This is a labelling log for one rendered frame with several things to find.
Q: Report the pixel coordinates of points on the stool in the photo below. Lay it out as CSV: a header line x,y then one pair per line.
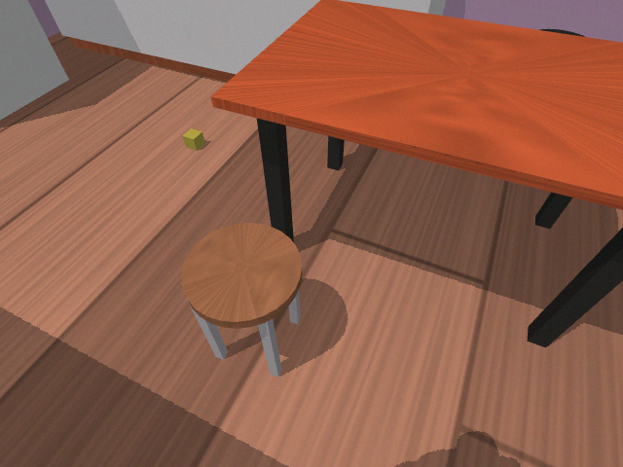
x,y
241,276

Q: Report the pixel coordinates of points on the table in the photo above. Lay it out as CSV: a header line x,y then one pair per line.
x,y
532,107

